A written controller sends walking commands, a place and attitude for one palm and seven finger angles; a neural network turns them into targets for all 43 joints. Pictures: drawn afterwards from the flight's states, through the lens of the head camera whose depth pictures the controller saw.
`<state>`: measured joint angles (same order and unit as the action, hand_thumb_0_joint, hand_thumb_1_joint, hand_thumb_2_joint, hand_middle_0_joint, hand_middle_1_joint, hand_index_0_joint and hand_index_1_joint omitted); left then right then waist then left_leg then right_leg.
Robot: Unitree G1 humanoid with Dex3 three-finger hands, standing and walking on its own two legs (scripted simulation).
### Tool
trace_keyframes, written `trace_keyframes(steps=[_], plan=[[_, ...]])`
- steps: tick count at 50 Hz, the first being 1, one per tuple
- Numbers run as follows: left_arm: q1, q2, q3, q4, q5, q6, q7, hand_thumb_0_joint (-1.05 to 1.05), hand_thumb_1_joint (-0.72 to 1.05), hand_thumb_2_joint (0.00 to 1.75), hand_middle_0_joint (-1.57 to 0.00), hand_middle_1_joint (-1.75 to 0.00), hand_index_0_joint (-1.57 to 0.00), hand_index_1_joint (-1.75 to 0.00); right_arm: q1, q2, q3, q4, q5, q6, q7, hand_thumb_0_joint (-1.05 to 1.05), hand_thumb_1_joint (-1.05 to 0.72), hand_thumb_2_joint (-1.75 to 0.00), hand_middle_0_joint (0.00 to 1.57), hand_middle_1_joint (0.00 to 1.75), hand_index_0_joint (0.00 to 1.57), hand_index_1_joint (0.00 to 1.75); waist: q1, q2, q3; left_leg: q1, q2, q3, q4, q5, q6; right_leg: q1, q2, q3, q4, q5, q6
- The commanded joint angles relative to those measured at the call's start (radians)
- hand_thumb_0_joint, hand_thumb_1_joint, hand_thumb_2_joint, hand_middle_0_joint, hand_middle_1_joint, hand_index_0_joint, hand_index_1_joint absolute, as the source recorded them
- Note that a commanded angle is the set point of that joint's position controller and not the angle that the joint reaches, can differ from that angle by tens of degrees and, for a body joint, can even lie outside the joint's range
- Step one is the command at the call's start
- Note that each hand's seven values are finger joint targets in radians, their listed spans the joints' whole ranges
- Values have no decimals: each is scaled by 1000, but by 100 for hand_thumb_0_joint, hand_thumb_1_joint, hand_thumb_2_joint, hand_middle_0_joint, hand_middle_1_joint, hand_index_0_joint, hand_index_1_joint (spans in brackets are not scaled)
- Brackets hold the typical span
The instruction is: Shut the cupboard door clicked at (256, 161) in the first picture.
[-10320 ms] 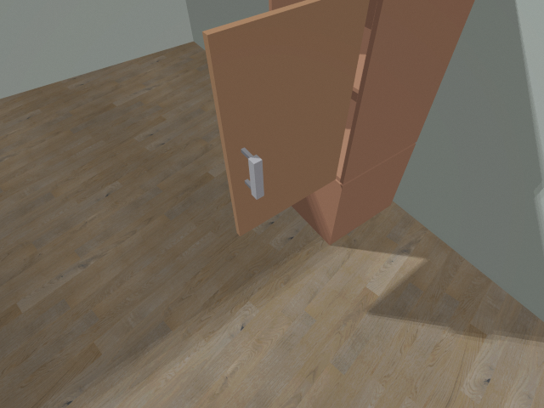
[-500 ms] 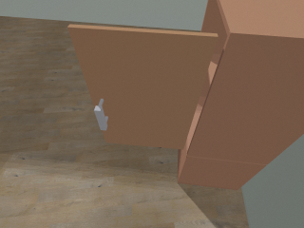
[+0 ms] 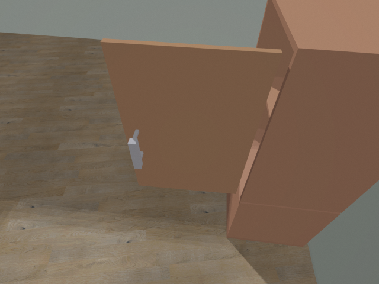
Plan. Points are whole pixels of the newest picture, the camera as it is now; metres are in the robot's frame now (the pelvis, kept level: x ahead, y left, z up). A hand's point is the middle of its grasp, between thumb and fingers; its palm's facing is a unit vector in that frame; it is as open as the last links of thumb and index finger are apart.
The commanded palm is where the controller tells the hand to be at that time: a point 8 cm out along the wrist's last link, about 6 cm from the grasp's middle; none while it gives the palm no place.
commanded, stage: look again from close up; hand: left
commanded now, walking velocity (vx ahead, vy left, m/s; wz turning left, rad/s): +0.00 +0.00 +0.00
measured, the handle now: (137, 149) +0.51 +0.20 -0.08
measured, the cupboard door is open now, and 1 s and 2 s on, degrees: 91 91 91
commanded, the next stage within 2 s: shuffle to correct the standing spot in 0.12 s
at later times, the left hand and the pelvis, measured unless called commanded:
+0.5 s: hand out of the picture -0.01 +0.18 -0.18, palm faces +0.01 -0.98 -0.19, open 7.4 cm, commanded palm none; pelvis +0.02 +0.00 +0.00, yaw +0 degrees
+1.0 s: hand out of the picture +0.06 +0.20 -0.17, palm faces -0.01 -0.97 -0.26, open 7.4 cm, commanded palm none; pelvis +0.00 +0.01 +0.00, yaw +0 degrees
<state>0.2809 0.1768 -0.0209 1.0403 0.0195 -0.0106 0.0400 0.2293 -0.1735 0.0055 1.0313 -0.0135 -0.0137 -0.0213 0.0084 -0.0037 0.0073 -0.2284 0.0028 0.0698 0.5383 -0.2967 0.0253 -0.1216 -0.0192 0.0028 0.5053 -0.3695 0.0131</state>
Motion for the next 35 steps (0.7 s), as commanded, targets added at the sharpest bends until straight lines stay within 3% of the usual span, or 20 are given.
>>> trace_keyframes(steps=[1, 7, 9, 11, 13, 16, 17, 19, 22, 24, 25, 27, 29, 30, 32, 35], plan=[[58, 113, 22, -30, -5, -5, 3, 0, 90, 90, -20, -30, -20, -30, 31, -123, -15, -37, -1, -16, -3, 0, -90, -90, 20, 30, 20, 30, -4, 16, 64, 29, 96, -122, -142, 198, 24, -102, -55, 59, -96, 157, -41], [54, 128, 24, -20, -6, -5, 0, 0, 90, 90, -20, -30, -20, -30, 31, -137, -14, -22, 2, -22, -4, 0, -90, -90, 20, 30, 20, 30, 0, 11, 15, 63, 101, -120, -143, 270, 27, -72, -67, 51, -96, 199, -34], [57, 129, 24, -14, -5, -7, 0, 0, 90, 90, -20, -30, -20, -30, 28, -132, -12, -11, 4, -23, -5, 0, -90, -90, 20, 30, 20, 30, 4, -12, 36, 57, 100, -115, -144, 282, 29, -68, -71, 50, -107, 220, -32], [53, 134, 24, -7, -7, -6, 0, 0, 90, 90, -20, -30, -20, -30, 29, -141, -12, -2, 3, -23, -5, 0, -90, -90, 20, 30, 20, 30, 0, 6, 18, 69, 98, -117, -144, 299, 25, -63, -74, 51, -101, 233, -32], [69, 117, 22, 9, -4, -1, -3, 0, 90, 90, -20, -30, -20, -30, 49, -127, -9, 17, 1, -16, -2, 0, -90, -90, 20, 30, 20, 30, -2, 4, 22, 60, 98, -116, -153, 137, 29, -68, -65, 37, -93, 92, -37], [80, 110, 27, 12, 4, 3, -12, 0, 90, 90, -20, -30, -20, -30, 50, -137, -18, 19, -4, -7, 4, 0, -90, -90, 20, 30, 20, 30, -1, 34, 89, 1, 107, -146, -193, -104, 44, -120, -45, 17, -64, -64, -50], [83, 110, 29, 12, 5, 3, -15, 0, 90, 90, -20, -30, -20, -30, 54, -140, -21, 17, -4, -6, 6, 0, -90, -90, 20, 30, 20, 30, 0, 55, 100, -16, 115, -162, -210, -155, 50, -129, -39, 8, -47, -85, -52], [103, 104, 31, 14, 7, -3, -19, 0, 90, 90, -20, -30, -20, -30, 54, -136, -23, 15, -3, -7, 7, 0, -90, -90, 20, 30, 20, 30, 11, 39, 123, -47, 125, -176, -207, -169, 65, -126, -35, 6, -39, -72, -60], [137, 116, 39, 32, 4, -15, -18, 0, 90, 90, -20, -30, -20, -30, 49, -115, -20, 5, -2, -20, 7, 0, -90, -90, 20, 30, 20, 30, 14, -29, 94, -57, 74, -99, -73, -5, 49, -80, -75, 74, -73, 21, -81], [159, 128, 45, 44, 2, -18, -10, 0, 90, 90, -20, -30, -20, -30, 40, -82, -12, 5, 0, -26, 2, 0, -90, -90, 20, 30, 20, 30, 17, -120, 81, -89, 38, -28, 20, 134, 26, -7, -115, 112, -86, 284, -90], [164, 131, 46, 50, 0, -18, -4, 0, 90, 90, -20, -30, -20, -30, 44, -78, -9, 8, 0, -28, -2, 0, -90, -90, 20, 30, 20, 30, 10, -133, 68, -83, 32, -12, 37, 174, 15, 13, -130, 114, -64, 457, -90], [148, 120, 42, 46, -3, -17, 4, 0, 90, 90, -20, -30, -20, -30, 86, -80, -8, 32, 3, -28, -11, 0, -90, -90, 20, 30, 20, 30, -12, -54, 19, 24, 53, -30, 6, 372, 10, 1, -107, 54, 22, 687, -70], [122, 100, 37, 34, -8, -13, 14, 0, 90, 90, -20, -30, -20, -30, 124, -96, -13, 60, 6, -29, -24, 0, -90, -90, 20, 30, 20, 30, -18, 52, 3, 136, 93, -66, -1, 734, 31, -55, -72, 8, 58, 615, -35], [125, 102, 37, 35, -12, -12, 17, 0, 90, 90, -20, -30, -20, -30, 121, -105, -14, 62, 9, -27, -30, 0, -90, -90, 20, 30, 20, 30, -12, 62, -14, 165, 111, -81, 0, 832, 37, -55, -68, 7, 42, 562, -28], [123, 114, 42, 33, -12, -9, 21, 0, 90, 90, -20, -30, -20, -30, 92, -124, -25, 47, 12, -21, -34, 0, -90, -90, 20, 30, 20, 30, -4, 44, -20, 180, 118, -85, -8, 831, 36, -51, -74, 16, 11, 536, -28], [114, 117, 49, 19, -7, -6, 22, 0, 90, 90, -20, -30, -20, -30, 68, -114, -34, 27, 10, -14, -34, 0, -90, -90, 20, 30, 20, 30, -4, -10, -6, 145, 104, -69, -21, 723, 26, -36, -93, 33, 5, 652, -33]])
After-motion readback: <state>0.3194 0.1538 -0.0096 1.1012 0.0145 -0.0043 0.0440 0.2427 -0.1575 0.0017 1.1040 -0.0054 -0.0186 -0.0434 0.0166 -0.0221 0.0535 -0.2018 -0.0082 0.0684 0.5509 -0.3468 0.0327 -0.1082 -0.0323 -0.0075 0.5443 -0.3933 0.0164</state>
